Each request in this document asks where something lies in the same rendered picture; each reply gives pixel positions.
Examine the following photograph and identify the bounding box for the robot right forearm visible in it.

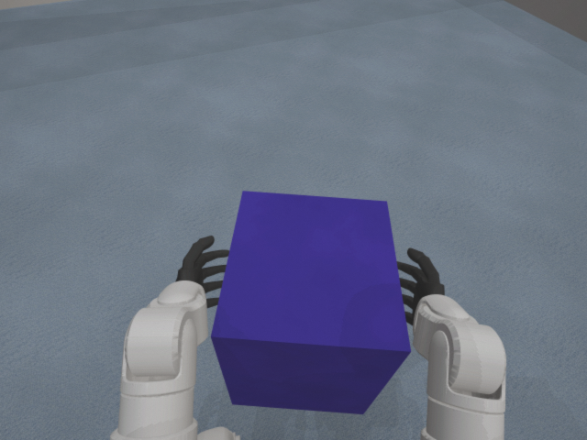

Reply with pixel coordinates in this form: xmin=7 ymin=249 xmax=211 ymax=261
xmin=413 ymin=294 xmax=506 ymax=440

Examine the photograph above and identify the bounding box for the robot left forearm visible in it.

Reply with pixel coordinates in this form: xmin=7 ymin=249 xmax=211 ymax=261
xmin=110 ymin=280 xmax=208 ymax=440

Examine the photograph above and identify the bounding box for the right robot hand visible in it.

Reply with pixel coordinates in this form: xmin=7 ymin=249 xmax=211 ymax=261
xmin=397 ymin=248 xmax=445 ymax=325

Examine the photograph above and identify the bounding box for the left robot hand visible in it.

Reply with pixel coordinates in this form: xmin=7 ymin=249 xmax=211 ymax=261
xmin=176 ymin=236 xmax=229 ymax=308

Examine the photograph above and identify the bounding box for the carton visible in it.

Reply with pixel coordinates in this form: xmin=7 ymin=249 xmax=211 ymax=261
xmin=211 ymin=191 xmax=411 ymax=414

